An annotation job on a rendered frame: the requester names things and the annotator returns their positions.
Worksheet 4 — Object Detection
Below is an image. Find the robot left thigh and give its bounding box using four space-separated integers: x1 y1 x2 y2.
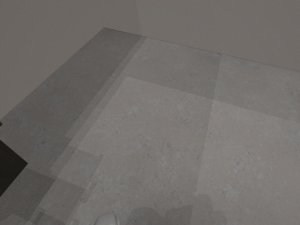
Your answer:
94 212 120 225

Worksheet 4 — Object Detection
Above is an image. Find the cabinet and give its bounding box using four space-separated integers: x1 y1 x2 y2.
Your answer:
0 140 28 197

